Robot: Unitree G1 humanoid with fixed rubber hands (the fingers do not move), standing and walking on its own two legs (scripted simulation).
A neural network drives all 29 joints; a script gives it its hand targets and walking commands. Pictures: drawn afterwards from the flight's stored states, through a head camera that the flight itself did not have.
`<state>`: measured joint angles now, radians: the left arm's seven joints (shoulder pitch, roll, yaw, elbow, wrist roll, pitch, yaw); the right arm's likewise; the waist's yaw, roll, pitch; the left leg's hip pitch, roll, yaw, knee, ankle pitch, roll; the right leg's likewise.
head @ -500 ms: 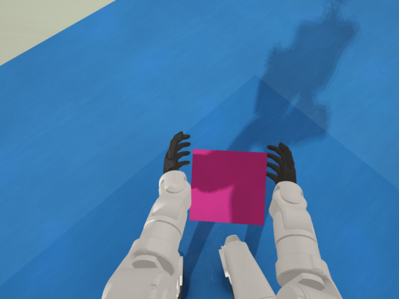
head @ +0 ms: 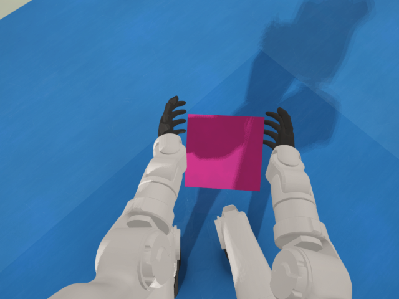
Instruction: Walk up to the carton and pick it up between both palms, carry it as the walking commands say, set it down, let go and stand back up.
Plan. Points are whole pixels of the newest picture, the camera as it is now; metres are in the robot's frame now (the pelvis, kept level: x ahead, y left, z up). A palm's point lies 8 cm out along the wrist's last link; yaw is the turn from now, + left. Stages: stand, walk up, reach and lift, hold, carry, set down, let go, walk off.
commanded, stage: set down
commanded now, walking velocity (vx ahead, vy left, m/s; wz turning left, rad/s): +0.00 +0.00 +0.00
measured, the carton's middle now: (222, 149) +0.43 -0.11 -0.17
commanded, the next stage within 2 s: none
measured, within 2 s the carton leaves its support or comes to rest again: neither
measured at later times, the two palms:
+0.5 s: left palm (171, 139) +0.47 +0.01 -0.14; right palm (269, 147) +0.41 -0.22 -0.14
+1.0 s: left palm (176, 142) +0.49 +0.00 -0.23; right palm (261, 148) +0.43 -0.23 -0.23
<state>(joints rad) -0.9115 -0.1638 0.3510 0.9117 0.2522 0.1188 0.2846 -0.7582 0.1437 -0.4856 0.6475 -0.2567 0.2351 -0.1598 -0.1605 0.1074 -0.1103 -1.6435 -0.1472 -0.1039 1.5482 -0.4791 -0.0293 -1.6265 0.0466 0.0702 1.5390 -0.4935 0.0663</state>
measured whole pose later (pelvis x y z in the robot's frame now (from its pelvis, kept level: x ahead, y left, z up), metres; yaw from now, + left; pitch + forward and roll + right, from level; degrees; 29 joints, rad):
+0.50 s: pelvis -0.02 +0.00 -0.06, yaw -1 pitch +37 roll -2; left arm -1.09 -0.12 0.39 0.93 0.26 0.18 0.29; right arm -0.96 0.09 -0.53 0.70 -0.30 0.28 -0.11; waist -0.15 0.11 -0.04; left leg -1.90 -0.16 -0.10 1.75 -0.49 -0.04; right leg -1.88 0.06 0.07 1.73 -0.50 0.08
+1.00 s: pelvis -0.02 +0.00 -0.12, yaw +0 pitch +40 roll -1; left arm -1.22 -0.06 0.38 0.93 0.21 0.18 0.28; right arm -1.09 0.02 -0.50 0.73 -0.26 0.28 -0.10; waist -0.14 0.11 0.05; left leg -2.12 -0.18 -0.09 1.92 -0.51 -0.07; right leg -2.10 0.07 0.07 1.91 -0.52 0.08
